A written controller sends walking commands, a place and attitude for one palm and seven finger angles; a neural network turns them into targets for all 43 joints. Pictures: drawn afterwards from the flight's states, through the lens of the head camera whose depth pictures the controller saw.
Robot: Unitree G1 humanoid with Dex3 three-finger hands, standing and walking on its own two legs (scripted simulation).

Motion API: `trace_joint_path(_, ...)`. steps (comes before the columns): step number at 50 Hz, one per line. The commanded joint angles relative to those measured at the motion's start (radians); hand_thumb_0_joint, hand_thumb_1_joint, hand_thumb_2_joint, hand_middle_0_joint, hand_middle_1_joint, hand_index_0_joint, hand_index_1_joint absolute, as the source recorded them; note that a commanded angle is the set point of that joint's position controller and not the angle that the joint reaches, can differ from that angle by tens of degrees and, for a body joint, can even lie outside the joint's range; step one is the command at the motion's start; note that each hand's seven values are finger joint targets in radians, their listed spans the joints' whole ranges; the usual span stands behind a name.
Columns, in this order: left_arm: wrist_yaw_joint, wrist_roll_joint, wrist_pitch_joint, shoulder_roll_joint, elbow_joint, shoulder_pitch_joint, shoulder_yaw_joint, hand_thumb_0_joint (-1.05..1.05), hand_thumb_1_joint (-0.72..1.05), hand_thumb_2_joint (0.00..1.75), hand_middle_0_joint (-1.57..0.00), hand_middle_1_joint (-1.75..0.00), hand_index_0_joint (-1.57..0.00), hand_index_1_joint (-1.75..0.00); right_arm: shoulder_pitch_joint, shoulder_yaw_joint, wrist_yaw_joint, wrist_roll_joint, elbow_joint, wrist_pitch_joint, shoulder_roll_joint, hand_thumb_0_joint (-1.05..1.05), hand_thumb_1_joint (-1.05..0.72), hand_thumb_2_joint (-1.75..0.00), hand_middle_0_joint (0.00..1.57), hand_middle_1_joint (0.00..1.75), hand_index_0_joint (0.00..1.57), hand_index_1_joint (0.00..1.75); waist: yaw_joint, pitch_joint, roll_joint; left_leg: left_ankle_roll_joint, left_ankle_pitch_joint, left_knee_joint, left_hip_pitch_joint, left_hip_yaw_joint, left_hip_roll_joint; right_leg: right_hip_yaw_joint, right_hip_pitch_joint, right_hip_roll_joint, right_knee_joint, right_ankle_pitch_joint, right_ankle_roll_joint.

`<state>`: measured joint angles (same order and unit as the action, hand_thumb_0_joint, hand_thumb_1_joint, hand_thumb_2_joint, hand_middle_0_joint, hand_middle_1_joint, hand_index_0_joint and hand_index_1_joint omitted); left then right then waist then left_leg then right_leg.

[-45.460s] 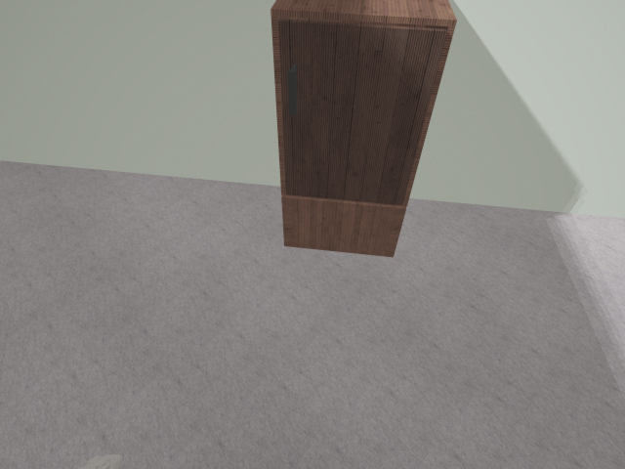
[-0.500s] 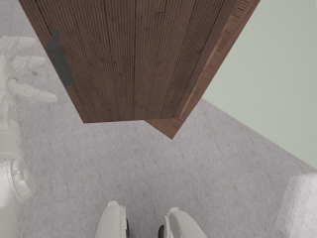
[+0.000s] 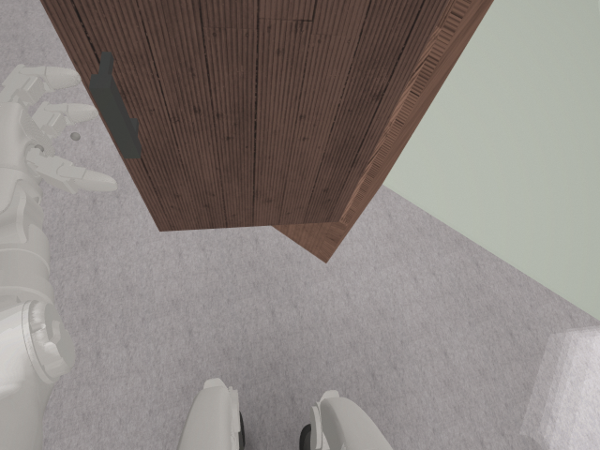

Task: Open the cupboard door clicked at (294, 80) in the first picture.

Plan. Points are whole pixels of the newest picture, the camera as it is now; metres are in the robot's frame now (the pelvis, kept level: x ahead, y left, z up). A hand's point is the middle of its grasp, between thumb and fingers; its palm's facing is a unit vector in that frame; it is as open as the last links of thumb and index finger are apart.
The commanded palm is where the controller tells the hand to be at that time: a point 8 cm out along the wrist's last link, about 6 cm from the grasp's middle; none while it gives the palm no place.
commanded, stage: slide the fingers in behind the handle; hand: left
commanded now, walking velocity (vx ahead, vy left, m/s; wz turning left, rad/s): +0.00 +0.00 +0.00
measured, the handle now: (120, 108) +0.54 +0.21 +0.07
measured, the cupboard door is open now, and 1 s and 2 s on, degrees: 42 41 41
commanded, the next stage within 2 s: close the thumb around the handle in 1.38 s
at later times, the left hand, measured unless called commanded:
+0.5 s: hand (100, 135) +0.49 +0.23 +0.07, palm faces +0.09 -1.00 +0.02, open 14.0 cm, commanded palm +0.47 +0.25 +0.07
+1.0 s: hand (140, 134) +0.49 +0.18 +0.07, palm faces +0.07 -1.00 -0.01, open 14.0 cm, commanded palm +0.47 +0.22 +0.07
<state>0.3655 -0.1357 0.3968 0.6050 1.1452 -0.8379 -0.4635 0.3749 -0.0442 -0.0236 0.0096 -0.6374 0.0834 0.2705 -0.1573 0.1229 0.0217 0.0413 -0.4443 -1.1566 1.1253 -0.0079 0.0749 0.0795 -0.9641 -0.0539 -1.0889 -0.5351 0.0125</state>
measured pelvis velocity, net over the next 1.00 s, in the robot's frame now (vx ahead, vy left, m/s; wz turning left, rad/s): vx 0.00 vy -0.01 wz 0.01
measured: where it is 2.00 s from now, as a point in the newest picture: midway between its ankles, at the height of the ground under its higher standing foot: outside the picture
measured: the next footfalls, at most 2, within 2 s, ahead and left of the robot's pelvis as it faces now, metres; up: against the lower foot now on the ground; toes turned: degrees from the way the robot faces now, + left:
none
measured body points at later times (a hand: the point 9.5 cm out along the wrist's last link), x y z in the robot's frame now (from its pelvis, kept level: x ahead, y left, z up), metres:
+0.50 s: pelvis +0.00 +0.00 +0.00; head +0.13 +0.04 +0.43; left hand +0.48 +0.28 +0.07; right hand +0.02 -0.27 -0.11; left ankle +0.05 +0.09 -0.65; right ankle -0.01 -0.12 -0.65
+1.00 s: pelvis +0.00 -0.01 +0.00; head +0.12 +0.02 +0.43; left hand +0.48 +0.24 +0.07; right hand +0.02 -0.27 -0.11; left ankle +0.05 +0.09 -0.65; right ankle -0.01 -0.12 -0.65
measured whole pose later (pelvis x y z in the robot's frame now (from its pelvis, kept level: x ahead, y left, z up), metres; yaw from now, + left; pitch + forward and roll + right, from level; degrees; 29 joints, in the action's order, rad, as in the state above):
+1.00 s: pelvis +0.00 -0.01 +0.00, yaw +1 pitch +23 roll -4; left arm 0.17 -0.10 0.46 0.44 1.13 -0.84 -0.36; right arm 0.37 -0.03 0.01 -0.01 -0.65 0.08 0.25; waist -0.16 0.14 0.03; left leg 0.03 -0.44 -1.15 1.10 -0.01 0.07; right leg 0.08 -0.95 -0.05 -1.11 -0.55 0.03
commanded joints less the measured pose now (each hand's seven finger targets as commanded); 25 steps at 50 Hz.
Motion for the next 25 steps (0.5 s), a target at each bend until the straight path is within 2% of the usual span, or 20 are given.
trace_joint_path(1,-0.032,-0.011,0.067,0.239,-0.233,-0.415,-0.008,0.00,-0.50,0.30,-0.30,-1.20,-0.30,-1.20,0.152,0.080,-0.010,-0.009,0.047,-0.020,0.193,0.00,-0.90,-0.90,0.20,0.30,0.20,0.30,0.001,0.459,0.177,-0.010,0.331,0.120,-0.593,0.097,-0.017,-0.032,-0.018,-0.019,0.144,0.265,0.011)
trace_joint_path(2,-0.041,-0.013,0.076,0.258,-0.235,-0.399,-0.031,0.00,-0.50,0.30,-0.30,-1.20,-0.30,-1.20,0.155,0.079,-0.011,-0.010,0.049,-0.022,0.195,0.00,-0.90,-0.90,0.20,0.30,0.20,0.30,0.009,0.468,0.180,-0.009,0.343,0.115,-0.594,0.096,-0.020,-0.034,-0.011,-0.021,0.139,0.274,0.015)
trace_joint_path(3,-0.050,-0.006,0.080,0.274,-0.227,-0.403,-0.039,0.00,-0.50,0.30,-0.30,-1.20,-0.30,-1.20,0.154,0.078,-0.010,-0.010,0.047,-0.022,0.196,0.00,-0.90,-0.90,0.20,0.30,0.20,0.30,0.006,0.474,0.166,-0.010,0.340,0.117,-0.581,0.096,-0.018,-0.035,-0.001,-0.019,0.138,0.276,0.012)
trace_joint_path(5,-0.056,-0.001,0.089,0.214,-0.238,-0.411,0.008,0.00,-0.50,0.30,-0.30,-1.20,-0.30,-1.20,0.149,0.079,-0.006,-0.010,0.046,-0.024,0.188,0.00,-0.90,-0.90,0.20,0.30,0.20,0.30,-0.004,0.461,0.181,-0.012,0.330,0.121,-0.600,0.097,-0.018,-0.033,-0.019,-0.020,0.143,0.265,0.011)
trace_joint_path(8,-0.062,0.001,0.099,0.228,-0.228,-0.419,0.000,0.00,-0.50,0.30,-0.30,-1.20,-0.30,-1.20,0.149,0.080,-0.007,-0.011,0.040,-0.023,0.194,0.00,-0.90,-0.90,0.20,0.30,0.20,0.30,-0.004,0.455,0.184,-0.015,0.326,0.126,-0.610,0.101,-0.016,-0.033,-0.027,-0.020,0.143,0.258,0.014)
trace_joint_path(9,-0.061,-0.002,0.097,0.186,-0.228,-0.426,0.029,0.00,-0.50,0.30,-0.30,-1.20,-0.30,-1.20,0.146,0.080,-0.005,-0.010,0.040,-0.024,0.189,0.00,-0.90,-0.90,0.20,0.30,0.20,0.30,-0.012,0.453,0.180,-0.014,0.311,0.125,-0.606,0.101,-0.018,-0.032,-0.033,-0.020,0.146,0.249,0.013)
trace_joint_path(11,-0.062,-0.004,0.085,0.192,-0.178,-0.405,0.021,0.00,-0.50,0.30,-0.30,-1.20,-0.30,-1.20,0.148,0.077,-0.006,-0.009,0.039,-0.024,0.192,0.00,-0.90,-0.90,0.20,0.30,0.20,0.30,-0.014,0.417,0.147,-0.011,0.282,0.125,-0.565,0.097,-0.020,-0.033,-0.026,-0.019,0.151,0.238,0.012)
trace_joint_path(14,-0.068,0.001,0.091,0.204,-0.199,-0.434,0.015,0.00,-0.50,0.30,-0.30,-1.20,-0.30,-1.20,0.148,0.079,-0.008,-0.011,0.039,-0.026,0.191,0.00,-0.90,-0.90,0.20,0.30,0.20,0.30,-0.011,0.451,0.162,-0.011,0.300,0.119,-0.575,0.098,-0.020,-0.037,-0.022,-0.017,0.142,0.251,0.013)
trace_joint_path(17,-0.078,0.001,0.104,0.132,-0.234,-0.476,0.067,0.00,-0.50,0.30,-0.30,-1.20,-0.30,-1.20,0.155,0.080,-0.002,-0.017,0.033,-0.029,0.183,0.00,-0.90,-0.90,0.20,0.30,0.20,0.30,-0.022,0.458,0.197,-0.016,0.329,0.120,-0.632,0.114,-0.018,-0.026,-0.059,-0.018,0.134,0.254,0.018)
trace_joint_path(18,-0.081,0.006,0.100,0.127,-0.214,-0.448,0.068,0.00,-0.50,0.30,-0.30,-1.20,-0.30,-1.20,0.149,0.084,0.000,-0.016,0.030,-0.029,0.185,0.00,-0.90,-0.90,0.20,0.30,0.20,0.30,-0.017,0.465,0.200,-0.018,0.319,0.119,-0.636,0.111,-0.016,-0.027,-0.069,-0.018,0.138,0.245,0.016)
trace_joint_path(19,-0.087,0.004,0.099,0.142,-0.210,-0.456,0.058,0.00,-0.50,0.30,-0.30,-1.20,-0.30,-1.20,0.151,0.083,0.000,-0.017,0.028,-0.027,0.189,0.00,-0.90,-0.90,0.20,0.30,0.20,0.30,-0.023,0.455,0.174,-0.017,0.302,0.121,-0.620,0.116,-0.015,-0.027,-0.066,-0.017,0.139,0.237,0.015)
trace_joint_path(21,-0.093,0.003,0.083,0.112,-0.170,-0.456,0.077,0.00,-0.50,0.30,-0.30,-1.20,-0.30,-1.20,0.149,0.082,0.000,-0.014,0.028,-0.028,0.186,0.00,-0.90,-0.90,0.20,0.30,0.20,0.30,-0.034,0.421,0.143,-0.011,0.267,0.118,-0.572,0.107,-0.020,-0.030,-0.060,-0.017,0.145,0.225,0.011)
trace_joint_path(23,-0.105,0.009,0.090,0.146,-0.197,-0.469,0.053,0.00,-0.50,0.30,-0.30,-1.20,-0.30,-1.20,0.154,0.081,0.000,-0.016,0.029,-0.028,0.189,0.00,-0.90,-0.90,0.20,0.30,0.20,0.30,-0.019,0.458,0.169,-0.012,0.296,0.119,-0.595,0.108,-0.021,-0.031,-0.049,-0.016,0.138,0.242,0.014)
trace_joint_path(24,-0.109,0.013,0.097,0.118,-0.233,-0.495,0.078,0.00,-0.50,0.30,-0.30,-1.20,-0.30,-1.20,0.153,0.083,0.001,-0.019,0.030,-0.030,0.185,0.00,-0.90,-0.90,0.20,0.30,0.20,0.30,-0.025,0.488,0.188,-0.015,0.318,0.116,-0.622,0.110,-0.021,-0.030,-0.052,-0.014,0.133,0.252,0.014)
trace_joint_path(25,-0.113,0.017,0.100,0.096,-0.235,-0.479,0.089,0.00,-0.50,0.30,-0.30,-1.20,-0.30,-1.20,0.154,0.085,0.005,-0.020,0.029,-0.030,0.179,0.00,-0.90,-0.90,0.20,0.30,0.20,0.30,-0.017,0.498,0.199,-0.017,0.338,0.115,-0.640,0.111,-0.021,-0.027,-0.051,-0.016,0.133,0.262,0.016)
